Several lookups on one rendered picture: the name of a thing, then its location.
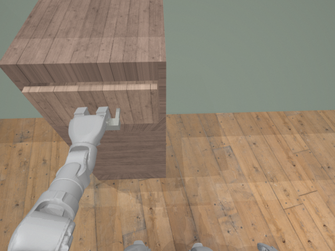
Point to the handle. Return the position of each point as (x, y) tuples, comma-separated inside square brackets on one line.
[(114, 123)]

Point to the left robot forearm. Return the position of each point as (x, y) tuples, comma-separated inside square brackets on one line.
[(63, 196)]

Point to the drawer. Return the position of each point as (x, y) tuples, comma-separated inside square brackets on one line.
[(57, 103)]

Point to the robot shin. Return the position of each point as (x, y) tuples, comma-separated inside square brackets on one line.
[(138, 242), (197, 244)]

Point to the left robot upper arm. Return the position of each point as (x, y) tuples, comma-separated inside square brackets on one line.
[(45, 232)]

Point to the robot left shin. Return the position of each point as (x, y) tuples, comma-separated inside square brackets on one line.
[(138, 242)]

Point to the cabinet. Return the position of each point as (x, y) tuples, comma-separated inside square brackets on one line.
[(65, 41)]

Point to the robot right shin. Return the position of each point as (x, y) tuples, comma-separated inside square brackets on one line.
[(197, 244)]

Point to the robot left hand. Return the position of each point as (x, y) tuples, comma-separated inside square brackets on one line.
[(88, 128)]

